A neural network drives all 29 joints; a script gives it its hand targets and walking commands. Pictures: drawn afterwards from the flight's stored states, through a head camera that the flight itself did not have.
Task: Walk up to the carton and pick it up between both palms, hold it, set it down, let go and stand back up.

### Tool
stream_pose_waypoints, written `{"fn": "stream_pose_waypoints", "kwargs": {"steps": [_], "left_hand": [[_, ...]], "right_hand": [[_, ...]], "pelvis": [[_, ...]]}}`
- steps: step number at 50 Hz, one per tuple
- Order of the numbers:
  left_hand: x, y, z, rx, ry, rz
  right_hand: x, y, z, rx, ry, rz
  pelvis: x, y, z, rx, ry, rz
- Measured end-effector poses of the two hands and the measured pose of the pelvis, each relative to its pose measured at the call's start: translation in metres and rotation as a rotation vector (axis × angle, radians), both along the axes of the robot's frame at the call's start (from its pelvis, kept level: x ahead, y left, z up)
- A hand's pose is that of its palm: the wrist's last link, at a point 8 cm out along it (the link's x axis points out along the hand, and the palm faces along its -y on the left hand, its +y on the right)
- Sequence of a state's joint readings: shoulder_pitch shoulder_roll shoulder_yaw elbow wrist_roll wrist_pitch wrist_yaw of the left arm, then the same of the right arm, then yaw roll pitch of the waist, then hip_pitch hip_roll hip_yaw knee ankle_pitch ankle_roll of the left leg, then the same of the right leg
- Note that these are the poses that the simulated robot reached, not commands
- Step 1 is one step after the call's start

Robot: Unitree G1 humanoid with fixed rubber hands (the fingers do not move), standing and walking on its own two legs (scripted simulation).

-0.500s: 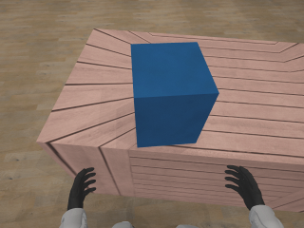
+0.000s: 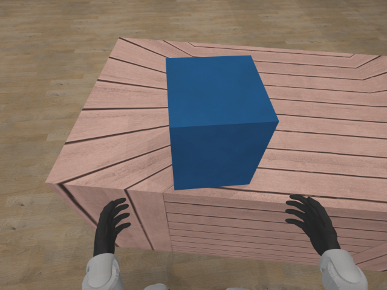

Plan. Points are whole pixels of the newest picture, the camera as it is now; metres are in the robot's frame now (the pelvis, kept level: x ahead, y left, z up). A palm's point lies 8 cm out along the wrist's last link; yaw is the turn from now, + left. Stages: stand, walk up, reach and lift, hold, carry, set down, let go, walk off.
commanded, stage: reach and lift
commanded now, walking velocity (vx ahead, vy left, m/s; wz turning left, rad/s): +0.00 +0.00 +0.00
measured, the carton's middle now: (210, 126) +0.47 -0.02 +0.03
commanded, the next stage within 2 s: none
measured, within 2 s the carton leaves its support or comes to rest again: neither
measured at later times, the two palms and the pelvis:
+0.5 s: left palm (118, 193) +0.29 +0.17 +0.04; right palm (322, 201) +0.27 -0.23 +0.03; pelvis +0.02 +0.00 +0.00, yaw +0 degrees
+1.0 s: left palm (118, 154) +0.34 +0.17 +0.10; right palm (313, 159) +0.34 -0.21 +0.08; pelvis +0.01 +0.00 +0.01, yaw +0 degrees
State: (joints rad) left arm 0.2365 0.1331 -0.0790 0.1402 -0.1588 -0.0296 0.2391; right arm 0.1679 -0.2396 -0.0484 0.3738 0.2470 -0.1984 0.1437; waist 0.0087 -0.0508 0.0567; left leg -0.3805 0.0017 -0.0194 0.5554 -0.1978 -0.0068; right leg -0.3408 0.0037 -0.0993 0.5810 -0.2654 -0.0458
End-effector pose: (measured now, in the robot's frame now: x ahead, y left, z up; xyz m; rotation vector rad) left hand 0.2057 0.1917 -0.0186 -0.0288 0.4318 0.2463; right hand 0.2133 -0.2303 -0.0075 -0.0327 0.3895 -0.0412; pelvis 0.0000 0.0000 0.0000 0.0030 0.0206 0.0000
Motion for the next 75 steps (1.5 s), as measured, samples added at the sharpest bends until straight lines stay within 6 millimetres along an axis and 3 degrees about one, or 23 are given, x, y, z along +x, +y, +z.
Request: {"fn": "stream_pose_waypoints", "kwargs": {"steps": [19,33,52,62,75], "left_hand": [[0.068,-0.016,0.045,0.0,-0.037,-0.055],[0.095,-0.025,0.068,0.019,-0.024,-0.102],[0.14,-0.026,0.123,0.062,-0.074,-0.144],[0.176,-0.03,0.137,0.062,-0.072,-0.156],[0.201,-0.024,0.145,0.086,-0.068,-0.142]], "right_hand": [[0.038,-0.006,0.022,-0.001,0.002,-0.021],[0.091,0.004,0.054,0.012,-0.066,0.016],[0.136,0.016,0.089,0.01,-0.064,0.047],[0.172,0.022,0.106,0.002,-0.074,0.05],[0.211,0.021,0.122,0.009,-0.109,0.034]], "pelvis": [[0.015,-0.002,0.003,0.002,0.034,0.001],[0.018,-0.003,0.005,0.005,0.047,0.001],[0.006,-0.001,0.006,0.002,0.034,0.0],[0.013,-0.002,0.006,0.003,0.044,0.001],[0.026,-0.001,0.007,0.002,0.065,0.001]]}}
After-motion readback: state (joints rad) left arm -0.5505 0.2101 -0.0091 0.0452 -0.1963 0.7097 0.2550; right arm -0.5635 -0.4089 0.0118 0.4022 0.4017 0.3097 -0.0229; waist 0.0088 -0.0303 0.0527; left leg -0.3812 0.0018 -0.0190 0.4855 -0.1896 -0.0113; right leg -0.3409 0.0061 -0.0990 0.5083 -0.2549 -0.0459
